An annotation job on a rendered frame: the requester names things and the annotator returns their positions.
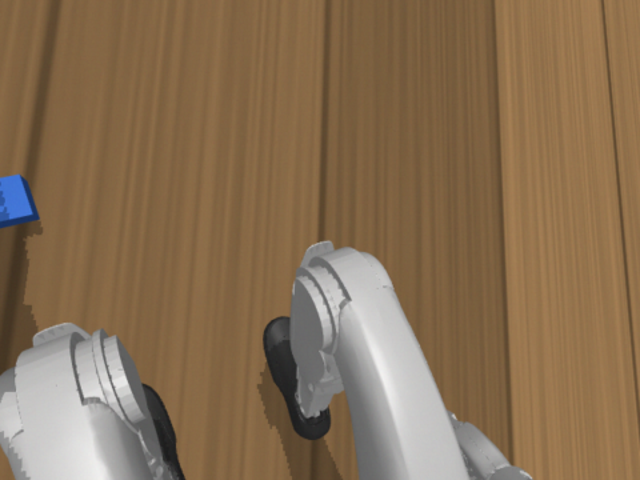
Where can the left robot foot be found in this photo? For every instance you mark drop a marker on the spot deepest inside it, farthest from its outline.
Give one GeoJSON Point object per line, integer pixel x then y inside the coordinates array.
{"type": "Point", "coordinates": [165, 431]}

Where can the small box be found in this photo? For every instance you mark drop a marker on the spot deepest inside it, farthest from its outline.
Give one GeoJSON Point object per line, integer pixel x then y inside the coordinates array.
{"type": "Point", "coordinates": [16, 202]}

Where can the right robot hand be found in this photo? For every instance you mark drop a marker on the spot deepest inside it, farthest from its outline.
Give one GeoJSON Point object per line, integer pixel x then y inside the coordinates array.
{"type": "Point", "coordinates": [482, 458]}

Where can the right robot foot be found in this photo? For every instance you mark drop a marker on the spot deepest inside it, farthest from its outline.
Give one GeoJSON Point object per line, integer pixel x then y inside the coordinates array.
{"type": "Point", "coordinates": [283, 368]}

